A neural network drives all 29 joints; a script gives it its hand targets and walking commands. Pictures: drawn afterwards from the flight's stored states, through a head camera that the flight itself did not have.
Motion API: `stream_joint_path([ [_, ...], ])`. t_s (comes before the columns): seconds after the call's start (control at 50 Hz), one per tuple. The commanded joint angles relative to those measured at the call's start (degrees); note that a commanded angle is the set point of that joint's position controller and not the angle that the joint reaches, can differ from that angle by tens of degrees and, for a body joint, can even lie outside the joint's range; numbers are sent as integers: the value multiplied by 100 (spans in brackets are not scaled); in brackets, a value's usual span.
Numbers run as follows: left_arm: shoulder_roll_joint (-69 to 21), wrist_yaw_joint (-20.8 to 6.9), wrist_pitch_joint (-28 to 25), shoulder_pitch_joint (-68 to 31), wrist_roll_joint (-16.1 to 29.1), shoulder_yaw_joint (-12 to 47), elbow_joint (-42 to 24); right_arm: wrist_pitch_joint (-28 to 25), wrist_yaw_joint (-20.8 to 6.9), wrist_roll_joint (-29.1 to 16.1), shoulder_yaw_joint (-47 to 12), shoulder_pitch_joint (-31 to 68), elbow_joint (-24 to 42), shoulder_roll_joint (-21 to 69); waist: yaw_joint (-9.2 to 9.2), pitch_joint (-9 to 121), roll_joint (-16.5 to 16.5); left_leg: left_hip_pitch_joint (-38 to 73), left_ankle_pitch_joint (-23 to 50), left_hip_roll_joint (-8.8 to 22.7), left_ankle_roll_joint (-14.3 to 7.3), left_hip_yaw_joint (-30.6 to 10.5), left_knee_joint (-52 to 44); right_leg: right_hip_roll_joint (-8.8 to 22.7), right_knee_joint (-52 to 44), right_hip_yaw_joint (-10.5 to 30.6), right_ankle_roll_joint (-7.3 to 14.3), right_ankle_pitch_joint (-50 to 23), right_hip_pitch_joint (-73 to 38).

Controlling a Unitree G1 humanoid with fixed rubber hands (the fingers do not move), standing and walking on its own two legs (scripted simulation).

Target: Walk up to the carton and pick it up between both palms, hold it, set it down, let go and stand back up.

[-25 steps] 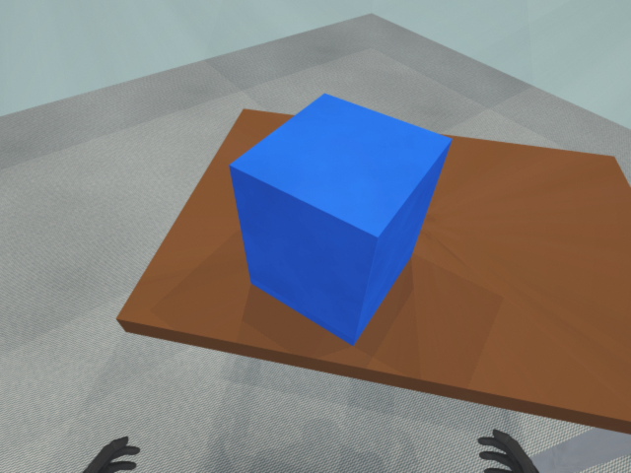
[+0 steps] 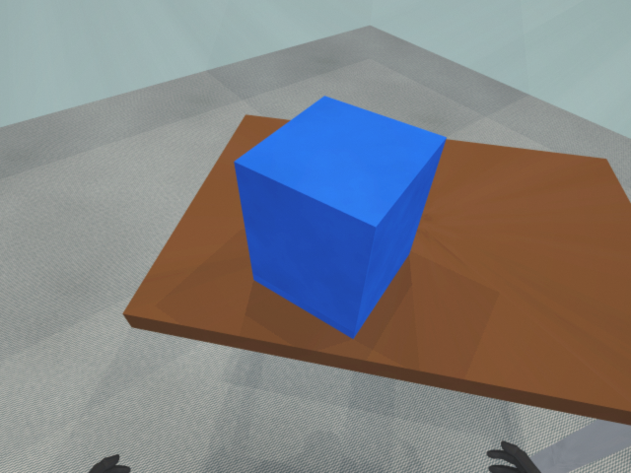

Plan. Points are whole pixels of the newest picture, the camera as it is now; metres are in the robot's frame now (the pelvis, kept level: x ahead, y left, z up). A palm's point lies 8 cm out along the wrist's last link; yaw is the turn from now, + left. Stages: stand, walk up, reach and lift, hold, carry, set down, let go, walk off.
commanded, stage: walk up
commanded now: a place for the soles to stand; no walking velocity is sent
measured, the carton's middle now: (338, 216) +0.48 -0.03 +0.06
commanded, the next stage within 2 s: none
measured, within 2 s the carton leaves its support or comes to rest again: neither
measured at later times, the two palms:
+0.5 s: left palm out of the picture +0.07 +0.35 -0.08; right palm out of the picture +0.08 -0.27 -0.11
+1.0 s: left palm out of the picture +0.06 +0.41 -0.11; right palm out of the picture -0.01 -0.22 -0.10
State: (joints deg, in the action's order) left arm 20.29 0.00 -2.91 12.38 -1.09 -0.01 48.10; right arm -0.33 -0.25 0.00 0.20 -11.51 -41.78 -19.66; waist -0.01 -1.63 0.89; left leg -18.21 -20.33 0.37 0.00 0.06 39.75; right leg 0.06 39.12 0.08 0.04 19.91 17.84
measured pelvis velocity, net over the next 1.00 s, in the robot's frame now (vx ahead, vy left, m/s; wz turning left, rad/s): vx -0.04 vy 0.11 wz -0.20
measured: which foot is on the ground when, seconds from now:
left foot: down 0.00-0.36, up 0.38-0.64, down 0.66-1.00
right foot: down 0.00-0.66, up 0.68-0.98, down 1.00-1.00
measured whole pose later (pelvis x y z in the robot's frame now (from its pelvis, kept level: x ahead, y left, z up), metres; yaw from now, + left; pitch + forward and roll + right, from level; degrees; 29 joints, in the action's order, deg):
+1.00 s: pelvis -0.04 +0.11 -0.02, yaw -11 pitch -4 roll +1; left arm 24.9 1.9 -3.0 18.3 -1.0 0.0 48.4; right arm 1.4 -0.9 0.0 4.1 -14.5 -41.7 -23.3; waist 0.0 -7.2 -0.8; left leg -20.0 -21.5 1.1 -4.0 9.9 45.1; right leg -0.2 46.5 0.8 0.6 24.5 21.0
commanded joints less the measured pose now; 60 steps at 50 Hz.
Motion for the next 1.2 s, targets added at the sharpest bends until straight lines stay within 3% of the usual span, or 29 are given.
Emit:
stream_joint_path([
  [0.0,2052,266,-237,637,-48,-599,-119,-1,-75,343,582,180,322,-1282,-97,-383,-500,-1086,-1180,268,-192,-295,730,1922,-1667,2985,1550,-926,-163],
  [0.06,1676,227,-180,209,-5,-443,-306,-85,-121,383,623,-399,193,-1325,266,-177,-532,313,-250,195,-366,-174,-508,1228,-1015,1858,1054,-1326,544],
  [0.1,1151,213,-159,169,92,-296,-473,-149,-100,466,773,-560,166,-1791,347,-101,965,1430,175,1283,-884,-1770,-1862,-193,867,466,267,-465,1714],
  [0.12,1134,268,-140,340,124,-291,-384,-133,-105,396,757,-238,302,-1806,234,-472,1307,770,620,1951,-1365,-2144,-2218,-456,1461,22,68,1386,1778],
  [0.16,1495,284,-110,484,104,-391,-292,-79,-102,325,744,-283,365,-1703,221,-429,888,697,1487,1910,-1489,-1975,-2005,-215,1849,233,118,1421,1490],
  [0.24,1352,277,-185,712,151,-360,-232,11,-55,299,745,-281,368,-1704,126,-203,995,1130,3426,1636,-1432,-1145,-1200,39,577,-182,174,975,1094],
  [0.28,1261,339,-297,1317,107,-340,-50,124,-72,254,707,118,552,-1604,-256,80,952,618,3093,1113,-1003,-318,-195,-62,-1114,-506,265,-676,-129],
  [0.3,1562,377,-357,1667,23,-424,52,151,-89,206,651,297,602,-1375,-433,292,331,-143,2463,758,-634,-134,697,197,-1439,379,536,-1036,-956],
  [0.32,2124,419,-348,1688,-52,-608,60,135,-115,167,557,380,727,-941,-395,13,-702,-1508,805,105,-185,191,1747,1314,-1699,2470,902,-1721,-1463],
  [0.34,2306,416,-315,1449,-22,-671,-42,225,-63,163,542,241,689,-1086,-240,-152,-860,-1878,-1363,105,-45,-139,1965,2046,-1803,3361,1416,-1981,-1188],
  [0.36,2428,416,-296,1311,-21,-690,-204,266,-20,143,665,212,564,-1449,-267,-278,-829,-1591,-1687,163,-40,-477,2420,2395,-1734,3576,1972,-2110,-602],
  [0.46,2046,461,-315,1132,16,-644,-325,271,-127,268,803,-5,474,-1478,-83,-481,-542,-1504,-840,395,-30,-411,2122,1732,-1291,2455,1585,-2645,-473],
  [0.52,2156,422,-277,1109,-53,-652,-387,252,-114,226,788,279,467,-1352,-186,-442,-1142,-1221,-1245,319,-47,-196,1365,1662,-1075,2398,1603,-2880,-421],
  [0.58,2119,324,-156,304,-49,-591,-564,111,-87,155,881,-577,162,-1460,321,-215,-1588,587,-555,284,-156,-103,-277,1269,-758,1797,1254,-1754,721],
  [0.6,1762,318,-139,112,5,-465,-559,6,-66,191,869,-923,-21,-1429,561,-247,-1206,1284,-107,200,-130,-101,-1276,840,-146,1397,887,-1530,1267],
  [0.64,980,348,-120,693,117,-249,-527,-105,7,356,999,-772,10,-2132,325,-215,1006,1446,557,1871,-271,-2557,-2380,-643,2098,387,144,976,2293],
  [0.66,1394,374,-56,793,56,-354,-301,-114,11,273,1032,-500,49,-2234,317,-142,358,983,220,2292,-535,-2801,-2417,-257,2321,754,109,1078,1900],
  [0.7,1775,352,-28,821,124,-477,-211,-71,-17,190,945,-97,118,-1898,172,-524,307,514,256,1966,-848,-2154,-2263,-41,2493,591,139,827,1687],
  [0.74,1660,311,-7,1114,101,-481,-114,-56,11,175,888,-31,214,-1584,101,-338,650,903,761,1539,-683,-1449,-2035,-20,2112,555,106,573,1667],
  [0.84,1588,285,-23,749,67,-436,-215,-37,4,265,874,-446,230,-1767,321,-376,1116,867,727,1754,-990,-1518,-1828,84,1316,229,183,925,1558],
  [0.9,1587,302,-123,985,21,-474,-104,34,-45,237,840,-30,289,-1773,37,-307,1257,110,335,1747,-1187,-1203,-1677,93,614,-144,304,742,536],
  [0.94,1559,288,-233,1354,-38,-508,-18,94,-90,170,728,351,331,-1593,-277,-305,784,-690,-76,1373,-989,-473,-849,-84,-612,-188,422,92,-605],
  [0.96,1684,305,-268,1676,-91,-563,118,108,-95,170,650,286,338,-1403,-369,-174,214,-1215,-487,1154,-738,-294,-209,30,-931,351,528,228,-1120],
  [0.98,2066,311,-277,1611,-163,-689,87,107,-97,121,555,210,321,-1087,-349,-341,-856,-1937,-952,567,-373,135,929,885,-1598,2173,764,950,-1254],
  [1.0,2459,324,-270,1177,-155,-761,-125,136,-52,95,558,231,299,-1163,-236,-557,-999,-2077,-1451,126,-127,64,1752,1935,-2310,4050,1400,1843,-339],
  [1.02,2589,328,-239,918,-141,-777,-206,162,-9,72,714,323,259,-1642,-254,-763,-678,-1526,-1516,249,-83,-395,2188,2239,-2405,4157,1898,2015,489],
  [1.06,2288,327,-262,552,-108,-691,-347,93,-42,53,757,108,200,-1670,-57,-951,-374,-1114,-1378,257,-153,-358,1940,1899,-2051,3508,1822,1104,719],
  [1.16,1868,169,-114,-1,-80,-477,-425,-109,-23,89,797,-709,-189,-1472,391,-224,-950,874,-468,35,-293,85,-617,980,-689,1730,1069,-195,1133],
  [1.18,1507,130,-81,47,-24,-427,-438,-212,38,140,830,-1068,-239,-1658,478,-12,-574,1366,-514,496,-308,-778,-1396,549,293,1105,694,-444,1544],
])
